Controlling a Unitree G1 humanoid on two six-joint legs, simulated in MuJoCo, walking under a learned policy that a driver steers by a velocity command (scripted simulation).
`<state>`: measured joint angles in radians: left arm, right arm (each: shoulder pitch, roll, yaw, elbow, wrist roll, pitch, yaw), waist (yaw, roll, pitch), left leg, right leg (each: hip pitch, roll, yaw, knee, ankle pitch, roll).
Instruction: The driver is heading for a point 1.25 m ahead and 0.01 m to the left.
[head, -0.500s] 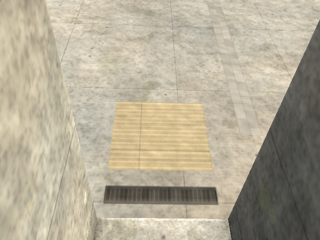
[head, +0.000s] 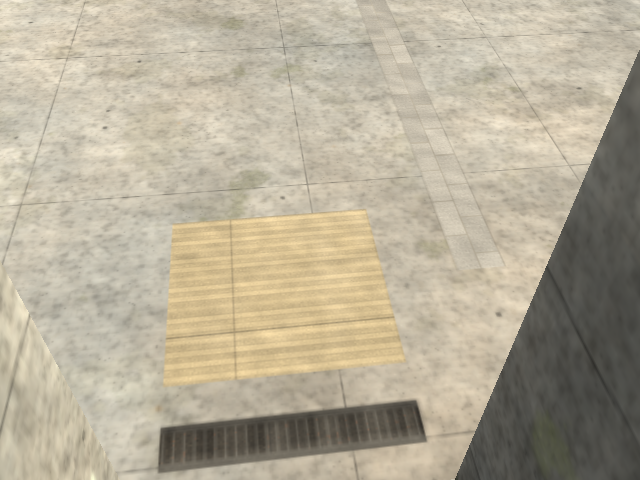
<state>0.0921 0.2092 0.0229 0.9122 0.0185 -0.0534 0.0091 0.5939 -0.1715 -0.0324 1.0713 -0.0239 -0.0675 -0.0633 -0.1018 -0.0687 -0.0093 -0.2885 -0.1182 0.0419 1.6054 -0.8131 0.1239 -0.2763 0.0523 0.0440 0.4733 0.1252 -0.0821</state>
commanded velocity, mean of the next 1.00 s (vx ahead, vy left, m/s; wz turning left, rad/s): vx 0.50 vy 0.00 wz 0.00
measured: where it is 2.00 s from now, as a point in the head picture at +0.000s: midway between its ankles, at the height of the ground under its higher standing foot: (301, 374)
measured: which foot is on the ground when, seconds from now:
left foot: up 0.00-0.42, down 0.44-0.90, up 0.92-1.00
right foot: down 0.00-0.46, up 0.48-0.88, down 0.90-1.00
